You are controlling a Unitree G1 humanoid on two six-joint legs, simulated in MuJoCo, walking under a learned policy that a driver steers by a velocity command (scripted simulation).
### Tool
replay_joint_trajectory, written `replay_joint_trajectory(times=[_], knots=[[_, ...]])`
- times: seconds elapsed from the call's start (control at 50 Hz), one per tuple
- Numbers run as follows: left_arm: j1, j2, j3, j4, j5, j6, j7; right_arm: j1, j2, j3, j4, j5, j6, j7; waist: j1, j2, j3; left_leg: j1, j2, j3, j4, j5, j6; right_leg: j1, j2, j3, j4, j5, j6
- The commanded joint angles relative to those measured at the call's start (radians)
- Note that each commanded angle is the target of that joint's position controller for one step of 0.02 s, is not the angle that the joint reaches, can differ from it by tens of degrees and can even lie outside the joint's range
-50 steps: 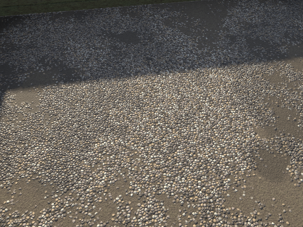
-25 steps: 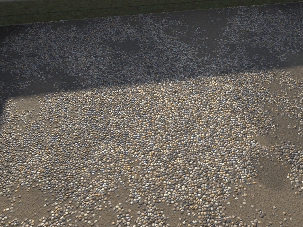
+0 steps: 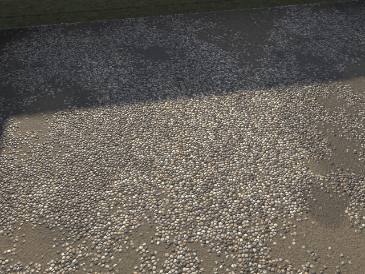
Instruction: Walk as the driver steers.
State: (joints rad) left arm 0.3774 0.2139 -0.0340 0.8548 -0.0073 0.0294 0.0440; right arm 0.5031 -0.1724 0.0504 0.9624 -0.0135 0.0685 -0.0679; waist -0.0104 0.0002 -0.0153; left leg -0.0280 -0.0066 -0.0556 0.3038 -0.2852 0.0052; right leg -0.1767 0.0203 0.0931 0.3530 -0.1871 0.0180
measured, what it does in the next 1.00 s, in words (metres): stands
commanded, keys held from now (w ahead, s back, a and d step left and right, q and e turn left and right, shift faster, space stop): w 0.58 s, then no key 0.42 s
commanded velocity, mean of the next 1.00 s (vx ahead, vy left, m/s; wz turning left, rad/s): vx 0.29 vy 0.00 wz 0.00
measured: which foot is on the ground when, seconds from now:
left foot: down 0.00-1.00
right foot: down 0.00-1.00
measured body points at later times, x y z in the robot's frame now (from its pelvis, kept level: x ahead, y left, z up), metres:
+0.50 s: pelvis +0.00 +0.00 -0.02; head +0.00 +0.00 +0.43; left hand +0.09 +0.23 -0.15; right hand +0.09 -0.21 -0.15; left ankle -0.08 +0.12 -0.75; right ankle +0.00 -0.14 -0.75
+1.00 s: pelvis -0.01 +0.00 +0.00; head -0.01 +0.01 +0.45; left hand +0.05 +0.25 -0.15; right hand +0.05 -0.22 -0.14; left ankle -0.08 +0.12 -0.75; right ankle +0.00 -0.14 -0.75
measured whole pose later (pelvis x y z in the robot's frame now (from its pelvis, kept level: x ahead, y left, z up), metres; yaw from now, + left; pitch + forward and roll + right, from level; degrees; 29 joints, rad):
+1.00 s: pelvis -0.01 +0.00 +0.00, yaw -1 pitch +0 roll +0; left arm 0.28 0.20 -0.02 0.91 -0.01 0.03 0.07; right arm 0.30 -0.18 0.04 0.85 0.01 0.04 -0.03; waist 0.00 -0.01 0.00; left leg -0.03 -0.02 -0.04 0.31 -0.27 0.01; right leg -0.19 0.00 0.10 0.37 -0.18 0.03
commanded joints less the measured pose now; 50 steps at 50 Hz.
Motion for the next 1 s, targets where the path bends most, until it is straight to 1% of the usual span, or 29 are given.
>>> replay_joint_trajectory(times=[0.02, 0.06, 0.1, 0.14, 0.22, 0.24, 0.28, 0.36, 0.4, 0.48, 0.58, 0.6, 0.64, 0.68, 0.72, 0.74, 0.8, 0.86, 1.0], knots=[[0.000, 0.042, 0.004, -0.025, -0.005, -0.003, 0.022, -0.030, -0.046, -0.001, -0.070, 0.030, -0.029, 0.016, 0.020, 0.016, 0.026, -0.111, 0.046, -0.030, -0.053, 0.144, 0.005, 0.040, -0.055, 0.019, -0.034, 0.108, -0.032], [0.002, 0.052, 0.005, -0.006, 0.004, -0.002, 0.029, -0.015, -0.054, -0.002, -0.062, 0.020, -0.040, 0.019, 0.019, 0.011, 0.049, -0.125, 0.034, -0.024, -0.049, 0.117, 0.006, 0.025, -0.046, 0.013, -0.024, 0.096, -0.033], [0.001, 0.049, 0.003, 0.007, 0.007, -0.006, 0.032, -0.006, -0.051, -0.002, -0.055, 0.012, -0.042, 0.016, 0.015, 0.017, 0.072, -0.127, 0.026, -0.014, -0.023, 0.133, 0.011, -0.007, -0.035, 0.002, 0.001, 0.104, -0.036], [-0.007, 0.043, 0.002, 0.013, 0.005, -0.012, 0.033, -0.013, -0.048, -0.003, -0.059, 0.010, -0.041, 0.016, 0.011, 0.019, 0.072, -0.124, 0.018, -0.004, 0.013, 0.137, 0.021, -0.030, -0.020, -0.013, 0.035, 0.095, -0.042], [-0.035, 0.034, 0.004, 0.008, 0.007, -0.019, 0.032, -0.065, -0.051, -0.007, -0.086, 0.008, -0.039, 0.016, 0.009, 0.021, 0.079, -0.139, 0.011, 0.004, 0.075, 0.189, 0.036, -0.061, -0.001, -0.031, 0.093, 0.100, -0.050], [-0.041, 0.034, 0.005, 0.004, 0.007, -0.021, 0.032, -0.082, -0.041, -0.007, -0.093, 0.007, -0.038, 0.015, 0.011, 0.017, 0.082, -0.141, 0.011, 0.006, 0.089, 0.212, 0.037, -0.066, 0.001, -0.034, 0.103, 0.117, -0.050], [-0.053, 0.030, 0.006, -0.002, 0.009, -0.020, 0.035, -0.109, -0.036, -0.009, -0.109, 0.007, -0.039, 0.017, 0.010, 0.012, 0.071, -0.146, 0.007, 0.010, 0.114, 0.257, 0.037, -0.057, 0.002, -0.036, 0.125, 0.169, -0.053], [-0.082, 0.033, 0.010, -0.022, 0.010, -0.016, 0.036, -0.159, -0.057, -0.014, -0.150, 0.008, -0.040, 0.017, 0.012, 0.009, 0.033, -0.141, -0.002, 0.021, 0.155, 0.312, 0.028, -0.028, -0.001, -0.031, 0.157, 0.270, -0.062], [-0.099, 0.033, 0.012, -0.034, 0.011, -0.014, 0.035, -0.182, -0.061, -0.014, -0.171, 0.007, -0.038, 0.017, 0.012, 0.006, 0.018, -0.139, -0.004, 0.024, 0.168, 0.324, 0.023, -0.021, -0.002, -0.029, 0.167, 0.299, -0.063], [-0.139, 0.032, 0.012, -0.062, 0.013, -0.007, 0.031, -0.225, -0.062, -0.011, -0.210, 0.006, -0.033, 0.019, 0.010, 0.005, -0.002, -0.136, -0.004, 0.023, 0.179, 0.325, 0.016, -0.017, -0.001, -0.027, 0.176, 0.316, -0.059], [-0.188, 0.028, 0.010, -0.100, 0.016, 0.000, 0.025, -0.276, -0.059, -0.007, -0.254, 0.006, -0.030, 0.025, 0.011, 0.008, -0.012, -0.141, -0.001, 0.015, 0.173, 0.292, 0.013, -0.022, 0.001, -0.024, 0.176, 0.279, -0.047], [-0.160, 0.057, 0.018, -0.084, 0.016, -0.002, 0.025, -0.262, -0.066, -0.012, -0.251, 0.011, -0.032, 0.027, 0.008, 0.015, -0.018, -0.119, 0.002, 0.008, 0.176, 0.264, 0.022, -0.037, -0.006, -0.021, 0.182, 0.224, -0.051], [-0.155, 0.045, 0.014, -0.080, 0.016, -0.003, 0.023, -0.257, -0.060, -0.010, -0.249, 0.011, -0.032, 0.030, 0.009, 0.016, 0.002, -0.130, 0.013, -0.004, 0.154, 0.231, 0.028, -0.052, -0.011, -0.011, 0.161, 0.161, -0.048], [-0.161, 0.041, 0.012, -0.074, 0.012, -0.004, 0.020, -0.252, -0.056, -0.009, -0.242, 0.010, -0.033, 0.033, 0.009, 0.003, 0.033, -0.145, 0.024, -0.016, 0.109, 0.183, 0.026, -0.055, -0.024, 0.010, 0.118, 0.122, -0.041], [-0.157, 0.047, 0.013, -0.059, 0.008, -0.005, 0.018, -0.251, -0.055, -0.009, -0.231, 0.010, -0.036, 0.035, 0.012, -0.003, 0.054, -0.142, 0.035, -0.031, 0.049, 0.159, 0.017, -0.042, -0.041, 0.033, 0.062, 0.116, -0.032], [-0.149, 0.055, 0.016, -0.048, 0.006, -0.005, 0.018, -0.246, -0.061, -0.012, -0.223, 0.011, -0.039, 0.036, 0.013, -0.002, 0.059, -0.132, 0.039, -0.037, 0.022, 0.151, 0.014, -0.031, -0.047, 0.040, 0.040, 0.112, -0.028], [-0.134, 0.068, 0.023, -0.026, -0.001, -0.007, 0.019, -0.235, -0.077, -0.021, -0.204, 0.019, -0.044, 0.038, 0.015, 0.002, 0.053, -0.094, 0.050, -0.044, -0.024, 0.164, 0.011, 0.000, -0.059, 0.050, 0.003, 0.132, -0.026], [-0.124, 0.066, 0.026, -0.010, -0.007, -0.011, 0.020, -0.222, -0.076, -0.026, -0.190, 0.024, -0.046, 0.039, 0.013, 0.004, 0.039, -0.070, 0.057, -0.043, -0.046, 0.187, 0.009, 0.014, -0.067, 0.050, -0.014, 0.154, -0.024], [-0.095, 0.070, 0.027, 0.018, -0.007, -0.015, 0.025, -0.190, -0.083, -0.032, -0.163, 0.024, -0.042, 0.035, 0.009, 0.012, 0.017, -0.045, 0.068, -0.036, -0.045, 0.267, 0.014, 0.009, -0.073, 0.039, -0.017, 0.188, -0.026]])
